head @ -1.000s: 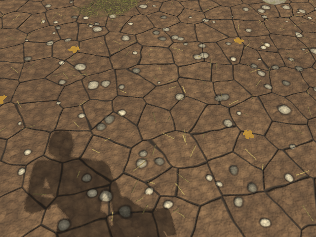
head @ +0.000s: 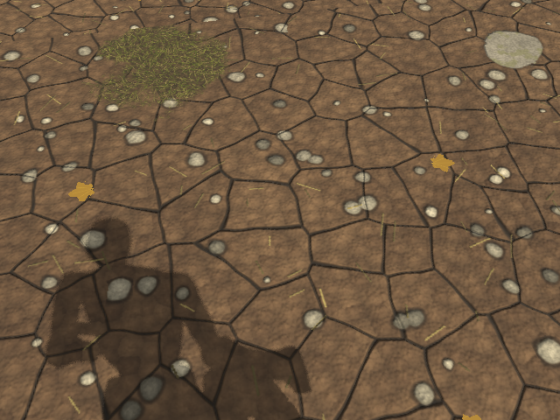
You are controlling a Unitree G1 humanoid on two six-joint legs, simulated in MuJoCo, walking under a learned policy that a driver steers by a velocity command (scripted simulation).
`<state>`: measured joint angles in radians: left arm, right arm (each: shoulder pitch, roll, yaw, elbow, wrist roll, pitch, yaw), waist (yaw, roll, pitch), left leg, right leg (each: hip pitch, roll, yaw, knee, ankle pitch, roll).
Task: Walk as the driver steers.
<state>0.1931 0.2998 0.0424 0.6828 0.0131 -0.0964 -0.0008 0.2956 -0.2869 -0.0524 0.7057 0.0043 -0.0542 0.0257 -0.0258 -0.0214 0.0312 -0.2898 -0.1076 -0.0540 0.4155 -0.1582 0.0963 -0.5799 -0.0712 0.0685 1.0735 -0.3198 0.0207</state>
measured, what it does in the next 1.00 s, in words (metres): walks ahead, turning left: right foot, then left foot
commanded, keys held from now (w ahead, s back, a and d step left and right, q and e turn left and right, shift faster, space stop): w+q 0.72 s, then w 0.28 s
